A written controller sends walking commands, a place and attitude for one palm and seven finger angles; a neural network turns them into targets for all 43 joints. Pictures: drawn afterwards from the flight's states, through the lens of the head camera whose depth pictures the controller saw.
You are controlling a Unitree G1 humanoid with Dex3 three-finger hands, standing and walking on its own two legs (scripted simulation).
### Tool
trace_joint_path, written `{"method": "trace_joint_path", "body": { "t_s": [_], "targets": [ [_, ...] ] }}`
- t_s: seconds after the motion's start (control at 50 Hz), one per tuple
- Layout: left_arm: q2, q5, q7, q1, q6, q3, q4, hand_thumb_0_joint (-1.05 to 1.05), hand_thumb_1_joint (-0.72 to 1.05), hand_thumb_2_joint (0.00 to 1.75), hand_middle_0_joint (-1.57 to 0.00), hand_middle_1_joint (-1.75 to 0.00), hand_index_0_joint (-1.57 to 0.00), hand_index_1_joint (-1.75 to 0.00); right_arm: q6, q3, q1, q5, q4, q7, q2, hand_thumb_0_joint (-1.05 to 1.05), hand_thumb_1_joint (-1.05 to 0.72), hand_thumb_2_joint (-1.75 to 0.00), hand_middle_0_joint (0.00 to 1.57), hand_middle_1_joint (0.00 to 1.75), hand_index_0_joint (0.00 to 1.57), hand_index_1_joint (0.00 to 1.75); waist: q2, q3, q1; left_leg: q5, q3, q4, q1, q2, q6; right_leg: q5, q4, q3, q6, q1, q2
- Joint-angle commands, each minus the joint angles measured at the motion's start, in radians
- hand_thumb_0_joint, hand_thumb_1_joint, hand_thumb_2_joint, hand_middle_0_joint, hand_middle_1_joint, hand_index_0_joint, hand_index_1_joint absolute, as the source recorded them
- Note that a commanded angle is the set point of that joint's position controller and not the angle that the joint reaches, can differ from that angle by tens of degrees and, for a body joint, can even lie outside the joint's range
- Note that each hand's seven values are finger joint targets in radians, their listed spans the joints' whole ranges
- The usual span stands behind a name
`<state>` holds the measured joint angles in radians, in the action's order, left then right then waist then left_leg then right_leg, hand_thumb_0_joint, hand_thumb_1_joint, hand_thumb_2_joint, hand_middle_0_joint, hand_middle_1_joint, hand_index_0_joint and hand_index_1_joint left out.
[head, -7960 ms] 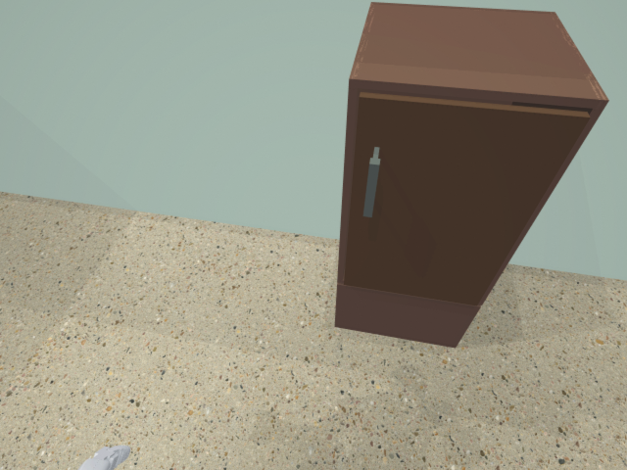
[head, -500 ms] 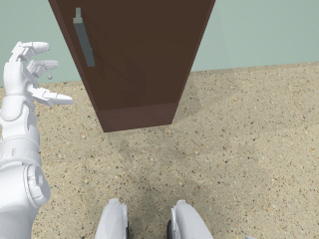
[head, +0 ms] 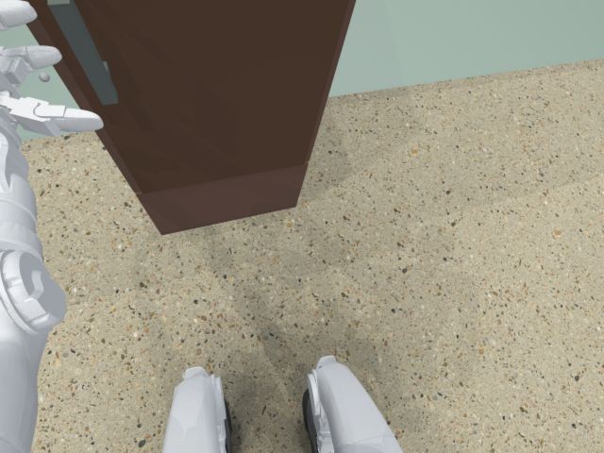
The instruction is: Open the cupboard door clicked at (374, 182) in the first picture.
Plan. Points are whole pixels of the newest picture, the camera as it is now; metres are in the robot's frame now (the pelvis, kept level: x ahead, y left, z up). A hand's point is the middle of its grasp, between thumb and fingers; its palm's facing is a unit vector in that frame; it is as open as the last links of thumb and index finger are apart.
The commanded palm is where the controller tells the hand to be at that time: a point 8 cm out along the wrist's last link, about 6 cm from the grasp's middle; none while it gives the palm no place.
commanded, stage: move the hooked fingers beside the handle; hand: left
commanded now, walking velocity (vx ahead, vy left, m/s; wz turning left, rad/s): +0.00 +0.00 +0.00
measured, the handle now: (86, 42) +0.60 +0.19 +0.08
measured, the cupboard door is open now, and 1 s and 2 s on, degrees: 0 0 0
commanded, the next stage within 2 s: slide the fingers in behind the handle in 0.68 s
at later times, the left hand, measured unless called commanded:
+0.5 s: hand (49, 83) +0.55 +0.22 +0.08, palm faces +0.15 -0.99 -0.01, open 14.0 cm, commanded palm +0.52 +0.26 +0.07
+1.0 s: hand (57, 85) +0.54 +0.22 +0.08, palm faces +0.14 -0.99 +0.00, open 14.0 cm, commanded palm +0.52 +0.25 +0.07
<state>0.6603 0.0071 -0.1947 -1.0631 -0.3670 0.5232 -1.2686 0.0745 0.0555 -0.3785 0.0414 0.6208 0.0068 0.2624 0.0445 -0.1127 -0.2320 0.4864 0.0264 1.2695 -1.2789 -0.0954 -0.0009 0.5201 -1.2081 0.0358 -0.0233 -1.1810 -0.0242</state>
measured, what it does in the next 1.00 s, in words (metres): stands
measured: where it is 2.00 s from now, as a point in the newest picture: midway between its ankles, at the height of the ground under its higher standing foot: (272, 449)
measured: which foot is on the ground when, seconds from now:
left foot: down 0.00-1.00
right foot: down 0.00-1.00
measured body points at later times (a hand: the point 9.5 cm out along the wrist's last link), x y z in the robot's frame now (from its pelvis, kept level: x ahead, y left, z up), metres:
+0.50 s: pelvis +0.01 +0.00 +0.01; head +0.17 +0.04 +0.43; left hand +0.53 +0.28 +0.08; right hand +0.02 -0.26 -0.10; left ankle +0.04 +0.12 -0.62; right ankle +0.02 -0.14 -0.62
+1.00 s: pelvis +0.00 +0.00 +0.00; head +0.16 +0.03 +0.42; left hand +0.53 +0.27 +0.08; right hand +0.00 -0.26 -0.10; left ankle +0.04 +0.12 -0.62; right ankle +0.02 -0.14 -0.62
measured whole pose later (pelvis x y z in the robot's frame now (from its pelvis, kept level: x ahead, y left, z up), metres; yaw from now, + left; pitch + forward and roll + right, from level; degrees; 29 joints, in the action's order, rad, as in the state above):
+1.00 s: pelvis +0.00 +0.00 +0.00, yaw +1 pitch +27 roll -5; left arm 0.56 0.03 -0.15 -1.01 -0.40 0.46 -1.21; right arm 0.08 0.04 -0.37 0.05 0.64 -0.01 0.26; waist 0.04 -0.12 -0.20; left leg 0.49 0.04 1.26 -1.25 -0.09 0.00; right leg 0.52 -1.20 0.05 -0.02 -1.15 -0.02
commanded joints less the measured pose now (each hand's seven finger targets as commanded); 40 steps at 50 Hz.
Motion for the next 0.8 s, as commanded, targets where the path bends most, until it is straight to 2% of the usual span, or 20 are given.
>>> {"method": "trace_joint_path", "body": {
  "t_s": [0.0, 0.06, 0.14, 0.16, 0.2, 0.24, 0.28, 0.32, 0.36, 0.4, 0.46, 0.48, 0.52, 0.54, 0.56, 0.64, 0.66, 0.68, 0.76, 0.78],
  "targets": [
    [0.311, 0.016, -0.006, -0.36, -0.081, 0.035, 0.257, 0.0, -0.5, 0.3, -0.3, -1.2, -0.3, -1.2, -0.005, -0.072, -0.198, 0.005, -0.043, 0.007, 0.197, 0.0, -0.9, -0.9, 0.2, 0.3, 0.2, 0.3, 0.166, -0.6, 0.033, -0.394, 0.027, -0.106, 0.518, 0.037, 0.033, -0.323, 0.14, 0.009, 0.032, 0.203, -0.032],
    [0.288, 0.036, -0.019, -0.337, -0.082, 0.037, 0.289, 0.0, -0.5, 0.3, -0.3, -1.2, -0.3, -1.2, 0.002, -0.079, -0.201, 0.0, -0.041, 0.005, 0.198, 0.0, -0.9, -0.9, 0.2, 0.3, 0.2, 0.3, 0.174, -0.623, 0.041, -0.425, 0.03, -0.111, 0.558, 0.036, 0.029, -0.347, 0.141, 0.012, 0.033, 0.207, -0.034],
    [0.237, 0.053, -0.02, -0.371, -0.085, 0.012, 0.343, 0.0, -0.5, 0.3, -0.3, -1.2, -0.3, -1.2, 0.001, -0.088, -0.203, 0.0, -0.022, 0.004, 0.196, 0.0, -0.9, -0.9, 0.2, 0.3, 0.2, 0.3, 0.183, -0.628, 0.025, -0.433, 0.039, -0.118, 0.613, 0.032, 0.027, -0.342, 0.155, 0.017, 0.031, 0.183, -0.036],
    [0.227, 0.052, -0.018, -0.352, -0.084, 0.007, 0.334, 0.0, -0.5, 0.3, -0.3, -1.2, -0.3, -1.2, 0.002, -0.089, -0.203, -0.002, -0.018, 0.004, 0.195, 0.0, -0.9, -0.9, 0.2, 0.3, 0.2, 0.3, 0.184, -0.621, 0.031, -0.426, 0.04, -0.121, 0.618, 0.034, 0.025, -0.329, 0.159, 0.019, 0.033, 0.177, -0.036],
    [0.175, 0.052, -0.011, -0.383, -0.083, -0.038, 0.344, 0.0, -0.5, 0.3, -0.3, -1.2, -0.3, -1.2, 0.0, -0.088, -0.199, -0.001, -0.008, 0.004, 0.19, 0.0, -0.9, -0.9, 0.2, 0.3, 0.2, 0.3, 0.193, -0.582, 0.016, -0.408, 0.045, -0.132, 0.633, 0.032, 0.023, -0.303, 0.168, 0.025, 0.034, 0.151, -0.036],
    [0.181, 0.05, 0.001, -0.367, -0.09, -0.023, 0.337, 0.0, -0.5, 0.3, -0.3, -1.2, -0.3, -1.2, 0.0, -0.092, -0.201, 0.001, -0.004, 0.004, 0.191, 0.0, -0.9, -0.9, 0.2, 0.3, 0.2, 0.3, 0.203, -0.598, 0.025, -0.432, 0.05, -0.131, 0.66, 0.033, 0.018, -0.307, 0.166, 0.028, 0.039, 0.14, -0.035],
    [0.145, 0.047, 0.011, -0.356, -0.087, -0.049, 0.303, 0.0, -0.5, 0.3, -0.3, -1.2, -0.3, -1.2, 0.0, -0.09, -0.198, 0.0, -0.001, 0.002, 0.186, 0.0, -0.9, -0.9, 0.2, 0.3, 0.2, 0.3, 0.174, -0.551, 0.017, -0.407, 0.05, -0.139, 0.641, 0.034, 0.019, -0.29, 0.175, 0.031, 0.038, 0.138, -0.036],
    [0.109, 0.039, 0.023, -0.38, -0.088, -0.082, 0.284, 0.0, -0.5, 0.3, -0.3, -1.2, -0.3, -1.2, 0.0, -0.086, -0.195, 0.003, 0.0, 0.0, 0.184, 0.0, -0.9, -0.9, 0.2, 0.3, 0.2, 0.3, 0.188, -0.506, 0.001, -0.383, 0.054, -0.145, 0.642, 0.036, 0.02, -0.266, 0.177, 0.033, 0.041, 0.102, -0.035],
    [0.156, 0.031, 0.041, -0.378, -0.089, -0.048, 0.263, 0.0, -0.5, 0.3, -0.3, -1.2, -0.3, -1.2, 0.002, -0.085, -0.189, 0.006, -0.007, 0.002, 0.192, 0.0, -0.9, -0.9, 0.2, 0.3, 0.2, 0.3, 0.172, -0.503, 0.008, -0.367, 0.054, -0.144, 0.616, 0.037, 0.021, -0.258, 0.175, 0.03, 0.04, 0.108, -0.032],
    [0.157, 0.027, 0.048, -0.379, -0.097, -0.048, 0.265, 0.0, -0.5, 0.3, -0.3, -1.2, -0.3, -1.2, 0.001, -0.083, -0.185, 0.008, -0.016, 0.0, 0.19, 0.0, -0.9, -0.9, 0.2, 0.3, 0.2, 0.3, 0.156, -0.517, 0.008, -0.373, 0.048, -0.138, 0.601, 0.041, 0.024, -0.274, 0.171, 0.027, 0.039, 0.133, -0.031],
    [0.208, 0.02, 0.048, -0.342, -0.11, -0.011, 0.25, 0.0, -0.5, 0.3, -0.3, -1.2, -0.3, -1.2, 0.005, -0.077, -0.18, 0.008, -0.031, -0.004, 0.19, 0.0, -0.9, -0.9, 0.2, 0.3, 0.2, 0.3, 0.161, -0.533, 0.03, -0.391, 0.038, -0.129, 0.573, 0.044, 0.023, -0.3, 0.158, 0.022, 0.039, 0.168, -0.031],
    [0.196, 0.022, 0.045, -0.334, -0.11, -0.02, 0.248, 0.0, -0.5, 0.3, -0.3, -1.2, -0.3, -1.2, 0.006, -0.077, -0.174, 0.007, -0.037, -0.005, 0.188, 0.0, -0.9, -0.9, 0.2, 0.3, 0.2, 0.3, 0.148, -0.529, 0.025, -0.388, 0.032, -0.125, 0.561, 0.046, 0.027, -0.312, 0.161, 0.018, 0.036, 0.18, -0.031],
    [0.228, 0.022, 0.036, -0.318, -0.111, 0.002, 0.232, 0.0, -0.5, 0.3, -0.3, -1.2, -0.3, -1.2, 0.01, -0.074, -0.174, 0.005, -0.045, -0.003, 0.192, 0.0, -0.9, -0.9, 0.2, 0.3, 0.2, 0.3, 0.123, -0.521, 0.026, -0.375, 0.031, -0.121, 0.525, 0.046, 0.031, -0.316, 0.154, 0.015, 0.036, 0.197, -0.032],
    [0.208, 0.023, 0.028, -0.333, -0.109, -0.021, 0.237, 0.0, -0.5, 0.3, -0.3, -1.2, -0.3, -1.2, 0.01, -0.074, -0.166, 0.001, -0.048, -0.002, 0.189, 0.0, -0.9, -0.9, 0.2, 0.3, 0.2, 0.3, 0.128, -0.523, 0.019, -0.363, 0.025, -0.118, 0.518, 0.047, 0.032, -0.316, 0.155, 0.011, 0.032, 0.194, -0.032],
    [0.243, 0.026, 0.024, -0.342, -0.114, 0.005, 0.263, 0.0, -0.5, 0.3, -0.3, -1.2, -0.3, -1.2, 0.01, -0.076, -0.168, 0.002, -0.047, 0.0, 0.193, 0.0, -0.9, -0.9, 0.2, 0.3, 0.2, 0.3, 0.138, -0.544, 0.028, -0.37, 0.025, -0.115, 0.524, 0.045, 0.031, -0.321, 0.153, 0.009, 0.033, 0.204, -0.03],
    [0.208, 0.049, 0.002, -0.363, -0.127, -0.011, 0.311, 0.0, -0.5, 0.3, -0.3, -1.2, -0.3, -1.2, 0.007, -0.084, -0.17, -0.001, -0.035, 0.004, 0.192, 0.0, -0.9, -0.9, 0.2, 0.3, 0.2, 0.3, 0.163, -0.599, 0.023, -0.405, 0.034, -0.112, 0.589, 0.04, 0.026, -0.335, 0.15, 0.012, 0.033, 0.19, -0.033],
    [0.192, 0.052, -0.003, -0.354, -0.122, -0.024, 0.296, 0.0, -0.5, 0.3, -0.3, -1.2, -0.3, -1.2, 0.006, -0.082, -0.169, -0.004, -0.033, 0.003, 0.189, 0.0, -0.9, -0.9, 0.2, 0.3, 0.2, 0.3, 0.17, -0.586, 0.026, -0.394, 0.033, -0.113, 0.581, 0.043, 0.025, -0.324, 0.153, 0.012, 0.034, 0.186, -0.034],
    [0.176, 0.055, -0.006, -0.367, -0.114, -0.04, 0.289, 0.0, -0.5, 0.3, -0.3, -1.2, -0.3, -1.2, 0.006, -0.082, -0.169, -0.005, -0.025, 0.004, 0.189, 0.0, -0.9, -0.9, 0.2, 0.3, 0.2, 0.3, 0.158, -0.566, 0.012, -0.372, 0.033, -0.114, 0.572, 0.04, 0.027, -0.309, 0.159, 0.013, 0.032, 0.175, -0.034],
    [0.179, 0.055, -0.004, -0.379, -0.105, -0.036, 0.296, 0.0, -0.5, 0.3, -0.3, -1.2, -0.3, -1.2, 0.003, -0.084, -0.18, -0.003, -0.009, 0.009, 0.191, 0.0, -0.9, -0.9, 0.2, 0.3, 0.2, 0.3, 0.169, -0.578, 0.017, -0.383, 0.043, -0.119, 0.601, 0.038, 0.025, -0.299, 0.162, 0.018, 0.035, 0.159, -0.032],
    [0.149, 0.057, -0.002, -0.374, -0.101, -0.056, 0.289, 0.0, -0.5, 0.3, -0.3, -1.2, -0.3, -1.2, 0.001, -0.084, -0.177, -0.003, -0.011, 0.007, 0.189, 0.0, -0.9, -0.9, 0.2, 0.3, 0.2, 0.3, 0.172, -0.566, 0.013, -0.363, 0.041, -0.121, 0.592, 0.041, 0.026, -0.284, 0.167, 0.018, 0.034, 0.151, -0.034]
  ]
}}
